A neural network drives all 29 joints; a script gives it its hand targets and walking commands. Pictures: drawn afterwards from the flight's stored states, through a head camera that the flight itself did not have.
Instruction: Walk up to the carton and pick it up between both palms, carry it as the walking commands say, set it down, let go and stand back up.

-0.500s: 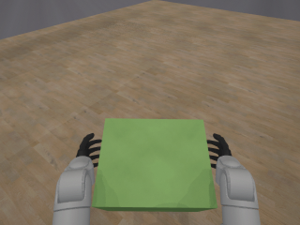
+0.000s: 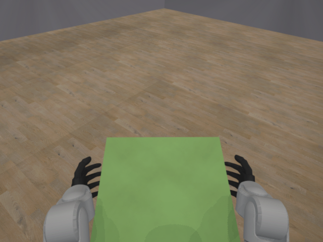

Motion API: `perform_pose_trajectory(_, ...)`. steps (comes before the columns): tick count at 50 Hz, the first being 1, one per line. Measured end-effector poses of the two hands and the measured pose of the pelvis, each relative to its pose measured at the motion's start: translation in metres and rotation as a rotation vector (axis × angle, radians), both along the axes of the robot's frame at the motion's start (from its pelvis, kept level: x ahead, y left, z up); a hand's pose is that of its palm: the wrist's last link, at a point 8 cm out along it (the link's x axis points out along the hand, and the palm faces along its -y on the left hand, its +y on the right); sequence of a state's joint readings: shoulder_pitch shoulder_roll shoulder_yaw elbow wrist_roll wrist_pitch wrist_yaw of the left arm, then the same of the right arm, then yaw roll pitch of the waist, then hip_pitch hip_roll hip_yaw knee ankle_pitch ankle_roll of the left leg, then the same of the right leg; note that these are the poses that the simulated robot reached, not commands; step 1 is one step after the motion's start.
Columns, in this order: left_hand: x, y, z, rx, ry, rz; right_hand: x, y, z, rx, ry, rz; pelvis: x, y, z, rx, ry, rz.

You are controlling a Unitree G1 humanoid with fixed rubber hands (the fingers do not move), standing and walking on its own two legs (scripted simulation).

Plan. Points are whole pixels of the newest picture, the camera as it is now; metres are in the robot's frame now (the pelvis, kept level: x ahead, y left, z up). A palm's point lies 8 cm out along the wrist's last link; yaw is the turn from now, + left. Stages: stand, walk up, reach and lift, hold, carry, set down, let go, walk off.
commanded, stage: carry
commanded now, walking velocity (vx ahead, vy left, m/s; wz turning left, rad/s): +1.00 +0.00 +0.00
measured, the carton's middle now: (163, 193) +0.28 +0.00 +0.01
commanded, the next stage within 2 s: none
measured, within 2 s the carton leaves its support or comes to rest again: neither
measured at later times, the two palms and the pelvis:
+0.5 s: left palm (129, 91) +0.67 +0.13 +0.07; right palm (218, 94) +0.67 -0.22 +0.08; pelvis +0.43 -0.04 -0.02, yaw -1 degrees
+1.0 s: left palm (142, 47) +1.14 +0.11 +0.08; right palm (204, 50) +1.12 -0.24 +0.08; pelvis +0.89 -0.06 +0.01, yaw -1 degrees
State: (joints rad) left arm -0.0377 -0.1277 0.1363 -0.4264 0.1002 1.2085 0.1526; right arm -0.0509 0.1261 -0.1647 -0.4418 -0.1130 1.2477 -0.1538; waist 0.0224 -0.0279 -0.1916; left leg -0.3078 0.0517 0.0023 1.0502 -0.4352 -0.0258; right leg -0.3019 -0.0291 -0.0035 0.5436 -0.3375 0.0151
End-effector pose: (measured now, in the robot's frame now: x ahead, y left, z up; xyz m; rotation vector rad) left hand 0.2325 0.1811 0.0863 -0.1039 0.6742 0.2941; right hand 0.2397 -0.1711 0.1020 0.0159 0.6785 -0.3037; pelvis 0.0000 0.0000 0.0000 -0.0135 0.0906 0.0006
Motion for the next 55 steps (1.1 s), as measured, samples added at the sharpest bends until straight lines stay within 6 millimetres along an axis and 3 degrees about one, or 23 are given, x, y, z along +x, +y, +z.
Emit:
perform_pose_trajectory(9,0.15,0.01,-0.016,0.001,0.038,-0.035,0.136,0.009,-0.019,0.001,0.035,-0.028,0.139,0.018,-0.005,0.005,0.034,-0.031)
perform_pose_trajectory(14,0.243,-0.001,-0.003,0.018,0.019,-0.074,0.215,0.0,-0.013,0.007,0.018,-0.061,0.223,0.016,0.005,-0.029,0.046,-0.047)
perform_pose_trajectory(19,0.334,-0.016,-0.005,0.026,-0.005,-0.073,0.304,-0.015,-0.018,0.009,-0.004,-0.058,0.31,0.0,0.0,-0.05,0.031,-0.042)
perform_pose_trajectory(24,0.423,-0.045,-0.02,0.012,-0.022,-0.043,0.406,-0.045,-0.026,0.002,-0.023,-0.03,0.413,-0.035,-0.018,-0.01,-0.026,-0.02)
perform_pose_trajectory(27,0.474,-0.054,-0.013,0.029,-0.032,-0.027,0.463,-0.055,-0.024,0.016,-0.034,-0.016,0.467,-0.047,-0.016,0.004,-0.032,-0.007)
perform_pose_trajectory(31,0.54,-0.059,0.008,0.063,-0.003,-0.024,0.53,-0.06,-0.016,0.054,-0.006,-0.012,0.533,-0.051,0.003,0.01,-0.016,0.003)
perform_pose_trajectory(34,0.592,-0.062,0.013,0.063,0.011,-0.021,0.583,-0.062,-0.013,0.059,0.008,-0.008,0.585,-0.054,0.01,0.017,-0.005,0.009)
perform_pose_trajectory(45,0.81,-0.054,-0.025,0.01,0.038,-0.032,0.798,-0.054,-0.031,0.008,0.034,-0.017,0.797,-0.046,-0.01,0.038,0.029,-0.004)
perform_pose_trajectory(51,0.923,-0.073,-0.001,0.035,0.019,-0.059,0.901,-0.074,-0.016,0.03,0.015,-0.041,0.905,-0.06,0.007,0.01,0.027,-0.029)
perform_pose_trajectory(55,1.0,-0.095,0.006,0.056,-0.014,-0.06,0.978,-0.095,-0.017,0.049,-0.018,-0.039,0.981,-0.08,0.003,-0.006,0.013,-0.026)
